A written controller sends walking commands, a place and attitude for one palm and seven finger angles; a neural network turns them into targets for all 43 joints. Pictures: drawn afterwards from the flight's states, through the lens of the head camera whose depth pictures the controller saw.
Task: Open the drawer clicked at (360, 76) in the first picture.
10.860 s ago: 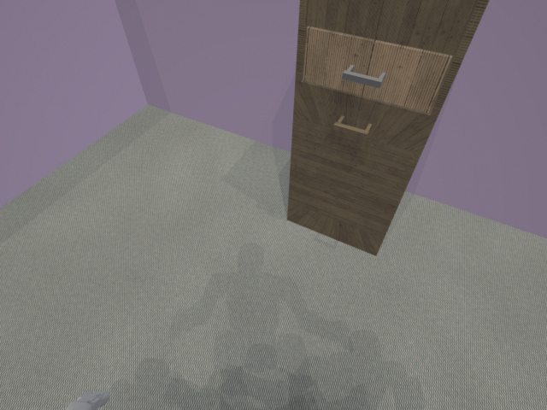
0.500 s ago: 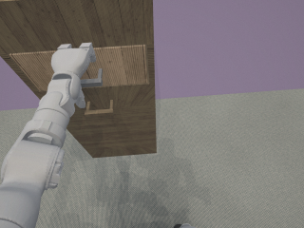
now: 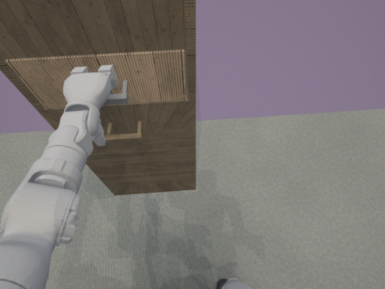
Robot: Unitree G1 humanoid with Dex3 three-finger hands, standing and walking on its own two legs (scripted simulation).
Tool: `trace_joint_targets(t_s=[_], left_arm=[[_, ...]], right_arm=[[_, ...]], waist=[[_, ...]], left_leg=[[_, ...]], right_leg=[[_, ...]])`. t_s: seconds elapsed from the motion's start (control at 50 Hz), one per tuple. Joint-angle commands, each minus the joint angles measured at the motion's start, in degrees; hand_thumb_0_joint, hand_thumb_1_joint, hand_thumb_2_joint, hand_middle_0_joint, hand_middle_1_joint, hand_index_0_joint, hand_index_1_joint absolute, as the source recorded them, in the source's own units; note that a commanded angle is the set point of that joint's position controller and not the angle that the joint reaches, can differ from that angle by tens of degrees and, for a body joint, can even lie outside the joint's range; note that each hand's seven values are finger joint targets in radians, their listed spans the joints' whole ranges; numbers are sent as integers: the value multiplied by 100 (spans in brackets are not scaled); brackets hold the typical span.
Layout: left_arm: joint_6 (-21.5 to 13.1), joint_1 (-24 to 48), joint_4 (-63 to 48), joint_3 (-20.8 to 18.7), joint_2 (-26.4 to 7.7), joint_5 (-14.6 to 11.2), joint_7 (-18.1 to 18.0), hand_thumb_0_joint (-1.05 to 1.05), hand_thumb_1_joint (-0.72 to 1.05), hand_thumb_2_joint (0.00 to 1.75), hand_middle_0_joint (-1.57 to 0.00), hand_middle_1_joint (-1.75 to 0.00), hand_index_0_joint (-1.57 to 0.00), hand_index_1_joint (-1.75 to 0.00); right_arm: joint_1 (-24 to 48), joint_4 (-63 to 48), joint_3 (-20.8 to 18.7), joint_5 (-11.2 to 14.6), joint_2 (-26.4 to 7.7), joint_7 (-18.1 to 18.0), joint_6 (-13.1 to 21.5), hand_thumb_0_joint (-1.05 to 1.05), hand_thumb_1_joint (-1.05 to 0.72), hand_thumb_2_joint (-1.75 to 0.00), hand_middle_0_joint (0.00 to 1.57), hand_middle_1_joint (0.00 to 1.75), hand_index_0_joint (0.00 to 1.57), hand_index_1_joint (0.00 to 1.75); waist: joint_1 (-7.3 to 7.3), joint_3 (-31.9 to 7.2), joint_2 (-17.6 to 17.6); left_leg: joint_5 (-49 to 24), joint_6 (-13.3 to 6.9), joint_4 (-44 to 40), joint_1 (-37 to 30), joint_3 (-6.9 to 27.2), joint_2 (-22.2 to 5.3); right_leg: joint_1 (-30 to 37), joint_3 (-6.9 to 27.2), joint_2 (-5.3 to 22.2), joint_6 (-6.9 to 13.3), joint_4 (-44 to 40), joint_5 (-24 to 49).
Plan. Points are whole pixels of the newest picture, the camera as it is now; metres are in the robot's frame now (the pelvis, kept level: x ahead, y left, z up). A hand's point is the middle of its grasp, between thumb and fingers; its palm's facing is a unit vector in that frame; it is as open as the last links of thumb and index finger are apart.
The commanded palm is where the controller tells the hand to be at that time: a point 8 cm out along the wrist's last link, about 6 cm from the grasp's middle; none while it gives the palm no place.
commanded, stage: lower the fingers behind the handle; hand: left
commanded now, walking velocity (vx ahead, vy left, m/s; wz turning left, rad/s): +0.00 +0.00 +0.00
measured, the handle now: (105, 93) +0.55 +0.18 +0.05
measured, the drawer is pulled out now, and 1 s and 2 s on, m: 0.00 0.00 0.00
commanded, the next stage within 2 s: close the thumb around the handle in 1.02 s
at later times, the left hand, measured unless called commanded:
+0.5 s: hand (104, 116) +0.49 +0.18 +0.03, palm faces -0.04 +0.00 -1.00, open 13.8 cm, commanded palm +0.48 +0.18 +0.08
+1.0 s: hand (107, 116) +0.50 +0.18 +0.02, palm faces -0.05 +0.00 -1.00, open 13.8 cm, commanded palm +0.49 +0.18 +0.07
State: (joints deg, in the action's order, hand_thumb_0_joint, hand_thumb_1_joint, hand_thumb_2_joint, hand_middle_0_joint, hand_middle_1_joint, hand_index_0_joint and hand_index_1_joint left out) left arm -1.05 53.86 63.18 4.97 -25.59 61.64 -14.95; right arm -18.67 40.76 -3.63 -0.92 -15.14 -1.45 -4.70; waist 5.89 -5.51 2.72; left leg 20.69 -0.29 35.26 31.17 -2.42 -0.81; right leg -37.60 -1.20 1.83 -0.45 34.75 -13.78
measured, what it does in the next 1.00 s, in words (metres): stands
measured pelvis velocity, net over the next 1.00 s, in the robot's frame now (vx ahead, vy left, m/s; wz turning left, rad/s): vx -0.01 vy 0.00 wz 0.00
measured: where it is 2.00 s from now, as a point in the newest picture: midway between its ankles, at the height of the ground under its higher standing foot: outside the picture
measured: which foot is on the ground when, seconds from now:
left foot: down 0.00-1.00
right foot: down 0.00-1.00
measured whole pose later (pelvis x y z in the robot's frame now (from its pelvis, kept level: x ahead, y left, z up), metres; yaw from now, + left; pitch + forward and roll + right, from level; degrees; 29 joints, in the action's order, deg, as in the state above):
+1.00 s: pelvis -0.01 +0.00 -0.02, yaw +0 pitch +21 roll +0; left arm -0.5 55.2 66.8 3.9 -25.4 62.5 -19.4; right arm -20.4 42.0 -3.5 -2.2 -15.1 -0.9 -3.8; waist 7.9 -6.7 3.3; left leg 23.4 -0.4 43.2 40.4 -2.1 -1.1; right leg -46.3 -1.3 1.7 -0.4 41.3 -15.7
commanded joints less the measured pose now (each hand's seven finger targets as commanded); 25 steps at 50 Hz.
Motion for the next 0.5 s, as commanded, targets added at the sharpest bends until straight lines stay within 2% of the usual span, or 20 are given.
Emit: trace_joint_targets(t_s=[0.0,0.02,0.06,0.08,0.1,0.12,0.14,0.18,0.22,0.24,0.28,0.32,0.34,0.36,0.38,0.44,0.48], left_arm=[[-235,2690,-1269,-334,-1176,20,-256,0,-50,30,-30,-120,-30,-120],[-241,2576,-1143,-455,-1309,26,-274,0,-50,30,-30,-120,-30,-120],[-195,2495,-972,-374,-1215,48,-366,0,-50,30,-30,-120,-30,-120],[-180,2522,-981,-474,-1336,82,-430,0,-50,30,-30,-120,-30,-120],[-166,2554,-1080,-455,-1322,102,-488,0,-50,30,-30,-120,-30,-120],[-167,2566,-1172,-569,-1405,120,-531,0,-50,30,-30,-120,-30,-120],[-120,2556,-1122,-441,-1287,147,-561,0,-50,30,-30,-120,-30,-120],[-3,2406,-969,-364,-1129,144,-574,0,-50,30,-30,-120,-30,-120],[-10,2518,-1074,-263,-936,71,-554,0,-50,30,-30,-120,-30,-120],[2,2458,-1008,-266,-976,69,-533,0,-50,30,-30,-120,-30,-120],[28,2466,-916,-320,-1049,56,-540,0,-50,30,-30,-120,-30,-120],[-8,2498,-966,-398,-1168,92,-561,0,-50,30,-30,-120,-30,-120],[-9,2443,-908,-265,-1016,120,-565,0,-50,30,-30,-120,-30,-120],[-23,2382,-885,-314,-1058,126,-564,0,-50,30,-30,-120,-30,-120],[-37,2411,-873,-338,-1096,131,-580,0,-50,30,-30,-120,-30,-120],[-131,2455,-945,-316,-1050,150,-642,0,-50,30,-30,-120,-30,-120],[-123,2657,-890,-181,-906,170,-712,0,-50,30,-30,-120,-30,-120]], right_arm=[[-827,-278,-302,-58,-837,-57,107,0,-90,-90,20,30,20,30],[-812,-268,-288,-57,-873,-60,81,0,-90,-90,20,30,20,30],[-783,-262,-259,-59,-872,-37,81,0,-90,-90,20,30,20,30],[-776,-255,-255,-64,-889,-28,87,0,-90,-90,20,30,20,30],[-756,-285,-259,-76,-878,-18,96,0,-90,-90,20,30,20,30],[-751,-293,-271,-91,-883,-13,93,0,-90,-90,20,30,20,30],[-793,-287,-277,-101,-862,10,87,0,-90,-90,20,30,20,30],[-800,-263,-287,-86,-869,35,74,0,-90,-90,20,30,20,30],[-813,-262,-310,-88,-860,43,82,0,-90,-90,20,30,20,30],[-845,-244,-314,-75,-867,39,73,0,-90,-90,20,30,20,30],[-836,-219,-296,-80,-892,27,66,0,-90,-90,20,30,20,30],[-792,-213,-279,-88,-902,17,63,0,-90,-90,20,30,20,30],[-812,-223,-286,-97,-876,23,75,0,-90,-90,20,30,20,30],[-812,-218,-279,-88,-882,23,84,0,-90,-90,20,30,20,30],[-815,-209,-282,-95,-894,9,89,0,-90,-90,20,30,20,30],[-845,-211,-296,-111,-872,7,116,0,-90,-90,20,30,20,30],[-871,-163,-295,-120,-872,15,149,0,-90,-90,20,30,20,30]], waist=[[110,-2765,58],[109,-2728,-179],[132,-2382,-151],[102,-2409,-178],[88,-2536,-40],[52,-2759,-42],[76,-2807,71],[94,-2632,-20],[161,-2718,-103],[151,-2726,-81],[184,-2616,-278],[142,-2631,-215],[160,-2573,-104],[137,-2526,-145],[179,-2468,-214],[177,-2656,-82],[288,-2493,-93]], left_leg=[[-2870,-154,-28,-915,36,196],[-2882,-153,-14,-786,71,202],[-2583,-147,-34,-550,40,204],[-2494,-146,-33,-465,33,207],[-2528,-149,-7,-476,21,219],[-2773,-149,53,-556,31,212],[-2811,-134,72,-584,32,205],[-2830,-115,90,-571,50,176],[-2900,-130,120,-658,77,166],[-2832,-126,113,-653,71,165],[-2559,-150,90,-496,62,183],[-2481,-153,95,-416,62,202],[-2409,-151,91,-391,48,203],[-2345,-152,103,-347,53,201],[-2286,-157,115,-319,57,197],[-2297,-152,191,-321,68,209],[-2107,-152,225,-276,96,197]], right_leg=[[1808,-34,-315,198,19,2138],[1846,-42,-328,200,43,2156],[1639,-72,-325,198,46,1972],[1665,-67,-322,202,82,1935],[1706,-44,-320,207,110,1981],[1774,-41,-322,218,160,2116],[1742,-49,-314,207,180,2123],[1583,-95,-338,207,184,2017],[1580,-83,-345,201,154,2055],[1573,-79,-343,196,159,2009],[1601,-72,-339,184,142,1947],[1613,-55,-335,206,168,1918],[1562,-53,-325,202,161,1861],[1516,-58,-330,209,173,1802],[1481,-55,-334,203,175,1776],[1435,-45,-326,207,245,1749],[1189,-66,-338,207,242,1554]])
